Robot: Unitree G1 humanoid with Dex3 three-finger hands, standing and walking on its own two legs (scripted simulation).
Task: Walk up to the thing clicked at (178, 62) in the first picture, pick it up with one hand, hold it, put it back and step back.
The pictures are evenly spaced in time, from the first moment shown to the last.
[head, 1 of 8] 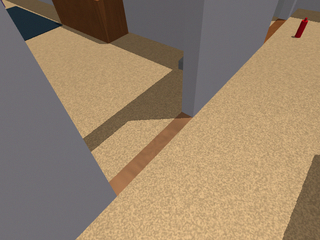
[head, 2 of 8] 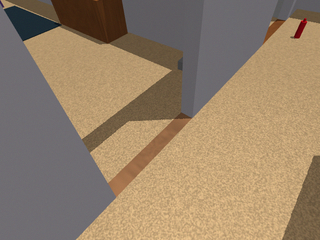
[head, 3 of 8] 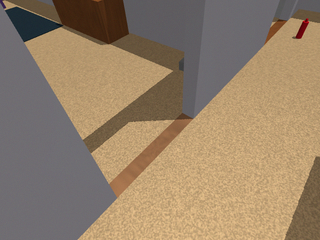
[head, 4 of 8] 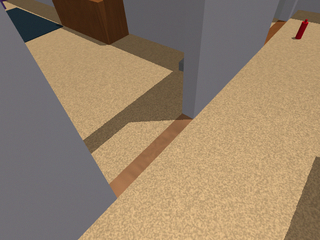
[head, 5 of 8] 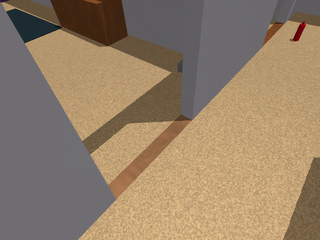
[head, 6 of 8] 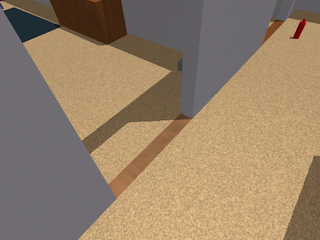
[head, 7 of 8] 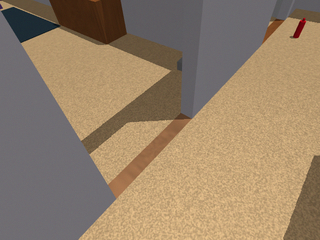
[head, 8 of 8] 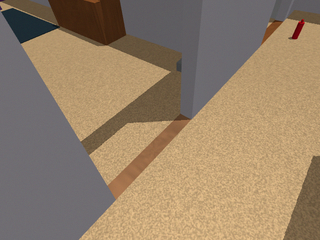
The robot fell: no
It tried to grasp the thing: no
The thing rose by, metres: 0.00
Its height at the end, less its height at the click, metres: +0.00
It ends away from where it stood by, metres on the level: 0.00
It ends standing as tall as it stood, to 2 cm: yes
